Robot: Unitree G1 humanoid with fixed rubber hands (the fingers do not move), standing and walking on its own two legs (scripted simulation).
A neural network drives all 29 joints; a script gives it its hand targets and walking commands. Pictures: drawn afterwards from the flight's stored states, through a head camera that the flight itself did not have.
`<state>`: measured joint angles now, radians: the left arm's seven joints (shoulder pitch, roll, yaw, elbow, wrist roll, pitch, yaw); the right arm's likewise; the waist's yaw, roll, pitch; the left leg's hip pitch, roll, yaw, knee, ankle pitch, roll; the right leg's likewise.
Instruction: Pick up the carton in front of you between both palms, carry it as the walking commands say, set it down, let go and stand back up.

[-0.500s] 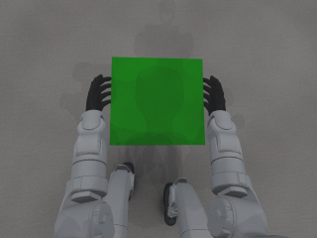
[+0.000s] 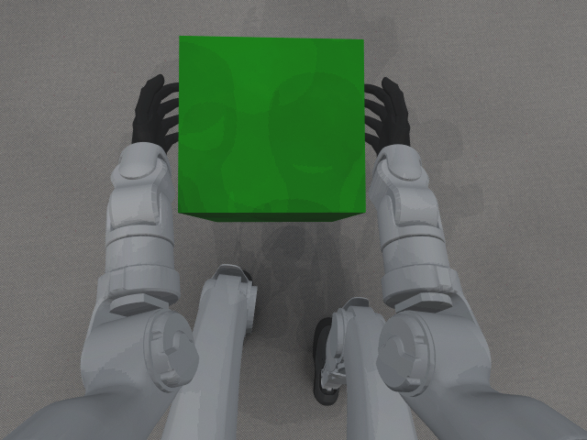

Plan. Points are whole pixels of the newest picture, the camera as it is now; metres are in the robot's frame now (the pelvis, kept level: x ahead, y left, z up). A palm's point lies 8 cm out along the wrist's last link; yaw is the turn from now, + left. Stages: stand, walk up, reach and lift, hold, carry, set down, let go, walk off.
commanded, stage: set down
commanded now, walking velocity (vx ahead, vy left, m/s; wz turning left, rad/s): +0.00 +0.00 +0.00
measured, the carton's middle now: (274, 151) +0.47 +0.10 -0.17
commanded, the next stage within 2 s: none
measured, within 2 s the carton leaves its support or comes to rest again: rests again in 1.56 s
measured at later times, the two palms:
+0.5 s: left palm (165, 157) +0.44 +0.28 -0.25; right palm (343, 144) +0.52 -0.01 -0.24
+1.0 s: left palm (174, 158) +0.46 +0.29 -0.32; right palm (332, 151) +0.54 +0.00 -0.33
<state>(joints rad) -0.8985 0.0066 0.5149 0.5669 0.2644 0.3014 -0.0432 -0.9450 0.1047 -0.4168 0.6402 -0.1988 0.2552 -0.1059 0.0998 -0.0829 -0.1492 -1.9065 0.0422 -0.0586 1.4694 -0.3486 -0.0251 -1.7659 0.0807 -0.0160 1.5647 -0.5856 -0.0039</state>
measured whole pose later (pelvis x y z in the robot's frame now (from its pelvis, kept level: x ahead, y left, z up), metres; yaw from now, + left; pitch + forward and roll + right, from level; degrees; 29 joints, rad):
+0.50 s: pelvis -0.03 +0.01 -0.11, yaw -1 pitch +46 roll -4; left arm -1.20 0.12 0.50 0.66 0.19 0.32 0.03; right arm -1.32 -0.07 -0.35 0.83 -0.13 0.26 -0.13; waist 0.14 -0.11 0.08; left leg -2.26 0.03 -0.05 1.82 -0.36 -0.01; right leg -2.10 0.11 0.00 1.94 -0.64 0.04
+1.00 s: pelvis -0.03 +0.00 -0.16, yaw -1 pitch +42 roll -1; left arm -1.36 0.27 0.43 0.86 0.07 0.27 -0.02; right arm -1.49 -0.18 -0.17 0.98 -0.01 0.24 -0.18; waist 0.19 -0.08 0.29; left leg -2.33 0.06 -0.05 2.02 -0.41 -0.02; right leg -2.18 0.15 0.01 2.16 -0.70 0.03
